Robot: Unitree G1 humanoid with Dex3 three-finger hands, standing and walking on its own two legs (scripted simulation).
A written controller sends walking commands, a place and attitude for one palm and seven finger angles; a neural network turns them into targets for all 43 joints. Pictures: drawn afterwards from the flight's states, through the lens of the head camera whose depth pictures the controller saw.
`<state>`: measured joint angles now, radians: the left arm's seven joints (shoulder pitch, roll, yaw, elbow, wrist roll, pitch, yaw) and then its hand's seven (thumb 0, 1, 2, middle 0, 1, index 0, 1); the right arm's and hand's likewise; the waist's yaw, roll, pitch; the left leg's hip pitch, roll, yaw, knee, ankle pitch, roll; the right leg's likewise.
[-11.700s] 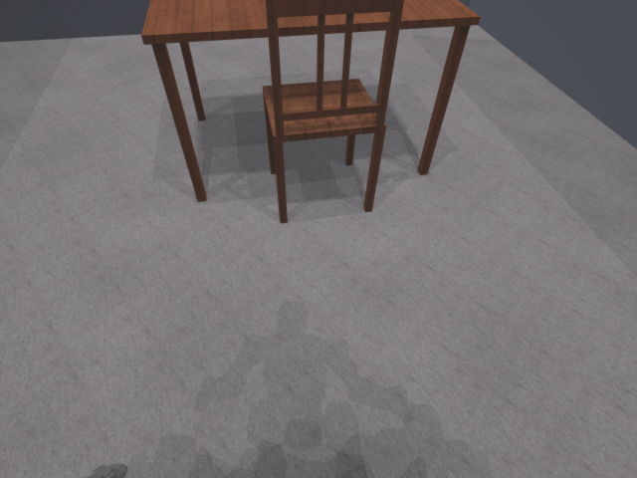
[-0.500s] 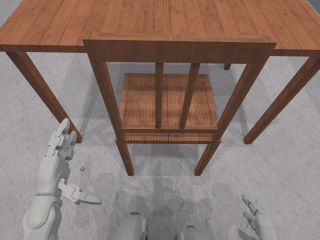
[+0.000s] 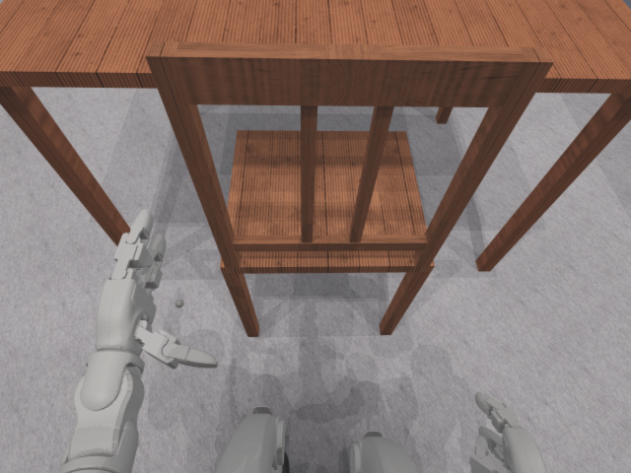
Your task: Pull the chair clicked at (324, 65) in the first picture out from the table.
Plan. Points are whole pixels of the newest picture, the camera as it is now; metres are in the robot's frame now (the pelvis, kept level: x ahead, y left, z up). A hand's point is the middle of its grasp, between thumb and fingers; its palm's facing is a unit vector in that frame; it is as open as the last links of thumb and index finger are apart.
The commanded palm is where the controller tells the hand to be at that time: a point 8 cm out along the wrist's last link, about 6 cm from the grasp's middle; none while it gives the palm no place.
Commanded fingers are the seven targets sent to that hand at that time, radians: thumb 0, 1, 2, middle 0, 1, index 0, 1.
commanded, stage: aim the fingers beside a spindle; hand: left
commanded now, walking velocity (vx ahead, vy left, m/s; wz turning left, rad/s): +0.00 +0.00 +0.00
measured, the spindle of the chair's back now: (307, 185) +0.50 +0.04 +0.02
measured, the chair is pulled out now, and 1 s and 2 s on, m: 0.00 0.00 0.00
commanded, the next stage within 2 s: push the fingers through the gap in 1.02 s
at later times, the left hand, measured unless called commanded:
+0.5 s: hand (206, 281) +0.35 +0.16 +0.00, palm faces +0.06 -1.00 -0.02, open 17.0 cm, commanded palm +0.32 +0.21 +0.01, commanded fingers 0.00 -0.50 0.30 -0.06 -0.08 -0.06 -0.08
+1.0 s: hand (208, 280) +0.35 +0.16 +0.00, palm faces +0.05 -1.00 -0.02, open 17.0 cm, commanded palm +0.33 +0.21 +0.01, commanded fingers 0.00 -0.50 0.30 -0.06 -0.08 -0.06 -0.08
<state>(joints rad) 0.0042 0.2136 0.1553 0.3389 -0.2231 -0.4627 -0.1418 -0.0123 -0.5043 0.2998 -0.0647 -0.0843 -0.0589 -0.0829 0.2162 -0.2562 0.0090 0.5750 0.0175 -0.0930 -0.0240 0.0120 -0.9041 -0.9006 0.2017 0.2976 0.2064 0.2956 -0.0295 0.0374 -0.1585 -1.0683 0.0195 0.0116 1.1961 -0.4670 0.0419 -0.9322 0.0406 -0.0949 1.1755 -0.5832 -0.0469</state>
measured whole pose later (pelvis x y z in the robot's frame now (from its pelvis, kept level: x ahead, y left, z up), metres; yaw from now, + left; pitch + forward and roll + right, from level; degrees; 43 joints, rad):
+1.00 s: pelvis +0.00 +0.01 -0.01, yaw -1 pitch +22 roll -3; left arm -0.18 0.19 0.11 0.48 -0.15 -0.49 -0.03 -0.01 -0.51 0.30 -0.06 -0.08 -0.06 -0.08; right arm 0.20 -0.25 0.01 0.58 0.01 0.01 0.01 0.01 -0.91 -0.90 0.20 0.30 0.21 0.30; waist -0.04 0.04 -0.16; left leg -1.16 0.02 0.02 1.26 -0.49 0.05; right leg -1.03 0.04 -0.09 1.24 -0.60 -0.04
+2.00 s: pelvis +0.00 +0.01 -0.02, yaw -1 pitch +24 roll -4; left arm -0.49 0.26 0.23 0.81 -0.12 -0.53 -0.03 -0.01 -0.51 0.30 -0.07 -0.08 -0.06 -0.08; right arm 0.25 -0.25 0.01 0.63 -0.01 0.03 0.02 0.01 -0.91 -0.90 0.20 0.30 0.21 0.30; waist -0.09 0.04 -0.17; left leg -1.21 0.03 0.02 1.27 -0.48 0.06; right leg -1.07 0.05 -0.09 1.24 -0.59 -0.03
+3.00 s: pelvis +0.00 +0.01 -0.02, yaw -2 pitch +25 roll -4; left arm -0.63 0.29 0.29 0.96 -0.09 -0.56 -0.03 -0.01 -0.51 0.30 -0.11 -0.22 -0.10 -0.22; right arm 0.26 -0.25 0.01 0.62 -0.02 0.10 0.04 0.01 -0.91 -0.90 0.20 0.30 0.21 0.30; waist -0.11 0.04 -0.17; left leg -1.23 0.03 0.02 1.28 -0.49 0.06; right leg -1.09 0.05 -0.09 1.24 -0.59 -0.04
